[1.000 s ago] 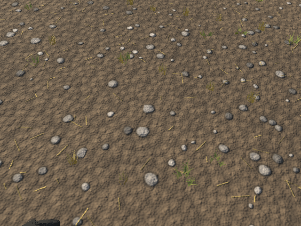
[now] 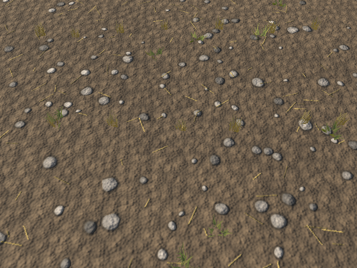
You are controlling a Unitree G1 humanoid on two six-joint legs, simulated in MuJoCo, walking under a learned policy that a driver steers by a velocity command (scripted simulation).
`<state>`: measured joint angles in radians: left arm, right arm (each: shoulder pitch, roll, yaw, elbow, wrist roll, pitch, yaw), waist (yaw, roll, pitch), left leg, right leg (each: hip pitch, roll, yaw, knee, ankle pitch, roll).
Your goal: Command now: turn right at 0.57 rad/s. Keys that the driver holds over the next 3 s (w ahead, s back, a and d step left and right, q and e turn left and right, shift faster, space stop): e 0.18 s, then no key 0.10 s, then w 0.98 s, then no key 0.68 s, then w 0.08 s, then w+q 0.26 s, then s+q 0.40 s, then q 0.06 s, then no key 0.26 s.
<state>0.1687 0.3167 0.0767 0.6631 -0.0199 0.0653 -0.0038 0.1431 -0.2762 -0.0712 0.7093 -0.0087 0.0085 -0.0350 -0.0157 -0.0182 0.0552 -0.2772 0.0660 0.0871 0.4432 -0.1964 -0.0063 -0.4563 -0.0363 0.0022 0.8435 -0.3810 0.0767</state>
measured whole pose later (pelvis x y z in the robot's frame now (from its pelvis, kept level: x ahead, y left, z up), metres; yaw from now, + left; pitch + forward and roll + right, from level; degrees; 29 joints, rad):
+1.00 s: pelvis +0.21 -0.08 -0.02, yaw -12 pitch +3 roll +0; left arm 0.04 0.27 0.03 0.62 -0.02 -0.08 -0.06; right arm 0.46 -0.30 -0.05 0.84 0.03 -0.05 0.00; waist -0.10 -0.02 0.03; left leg 0.10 0.03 0.00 0.28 -0.42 -0.02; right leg -0.52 -0.01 -0.02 0.51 -0.06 -0.04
